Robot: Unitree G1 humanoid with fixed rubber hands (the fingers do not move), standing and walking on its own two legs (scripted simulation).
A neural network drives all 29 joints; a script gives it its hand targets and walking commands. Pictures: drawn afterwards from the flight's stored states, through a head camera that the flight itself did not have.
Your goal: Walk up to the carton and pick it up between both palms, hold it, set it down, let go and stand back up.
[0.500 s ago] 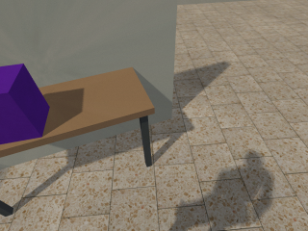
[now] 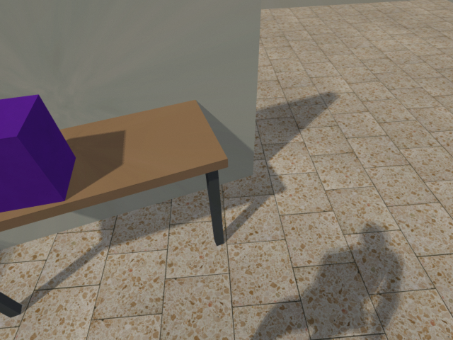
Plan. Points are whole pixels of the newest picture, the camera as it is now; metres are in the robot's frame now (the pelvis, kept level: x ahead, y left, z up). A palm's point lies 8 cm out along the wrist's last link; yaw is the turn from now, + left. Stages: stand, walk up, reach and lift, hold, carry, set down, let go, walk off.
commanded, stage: stand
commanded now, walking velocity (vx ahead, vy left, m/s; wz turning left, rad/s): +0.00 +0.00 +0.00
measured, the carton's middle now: (14, 155) +0.65 +0.66 -0.04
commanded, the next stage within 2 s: walk up in 1.88 s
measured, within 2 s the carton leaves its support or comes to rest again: neither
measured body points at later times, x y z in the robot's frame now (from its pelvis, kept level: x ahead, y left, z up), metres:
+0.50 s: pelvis -0.01 +0.00 +0.00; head +0.00 -0.01 +0.45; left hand -0.03 +0.20 -0.16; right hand -0.03 -0.20 -0.16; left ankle +0.00 +0.12 -0.74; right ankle +0.01 -0.12 -0.74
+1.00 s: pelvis +0.00 +0.00 +0.00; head +0.00 -0.01 +0.45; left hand -0.03 +0.20 -0.16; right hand -0.04 -0.20 -0.16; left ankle +0.00 +0.12 -0.74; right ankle +0.01 -0.12 -0.74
